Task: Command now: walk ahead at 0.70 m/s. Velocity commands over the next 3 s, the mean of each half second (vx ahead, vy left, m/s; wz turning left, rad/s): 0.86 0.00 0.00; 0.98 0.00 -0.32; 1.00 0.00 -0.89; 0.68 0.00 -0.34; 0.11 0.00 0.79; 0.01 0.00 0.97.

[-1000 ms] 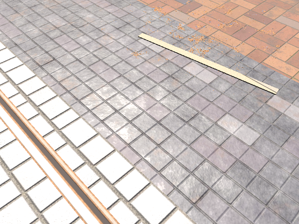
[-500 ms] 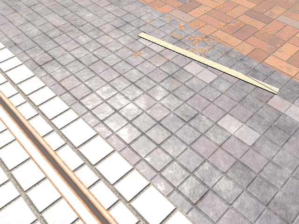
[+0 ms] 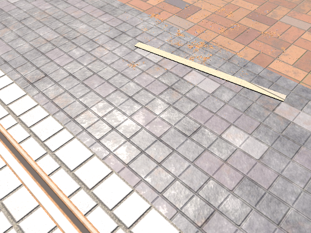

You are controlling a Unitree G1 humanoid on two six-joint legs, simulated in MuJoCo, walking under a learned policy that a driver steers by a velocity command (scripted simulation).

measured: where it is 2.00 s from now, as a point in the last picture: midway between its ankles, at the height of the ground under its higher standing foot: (212, 67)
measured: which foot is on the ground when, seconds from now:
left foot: down 0.00-0.04, up 0.06-0.46, down 0.48-0.96, up 0.98-1.00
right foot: up 0.00-0.00, down 0.02-0.50, up 0.52-0.94, down 0.96-1.00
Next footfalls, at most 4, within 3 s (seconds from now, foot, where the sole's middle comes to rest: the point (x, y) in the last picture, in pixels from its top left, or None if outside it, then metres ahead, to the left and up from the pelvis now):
0.02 right None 0.07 -0.11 -0.77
0.48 left None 0.52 0.06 -0.77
0.96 right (177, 148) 0.97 -0.08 -0.77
1.38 left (169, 87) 1.45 -0.07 -0.77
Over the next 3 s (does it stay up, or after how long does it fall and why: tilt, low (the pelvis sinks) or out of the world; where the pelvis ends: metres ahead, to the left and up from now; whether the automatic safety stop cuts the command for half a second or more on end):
stays up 1.71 -0.49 0.01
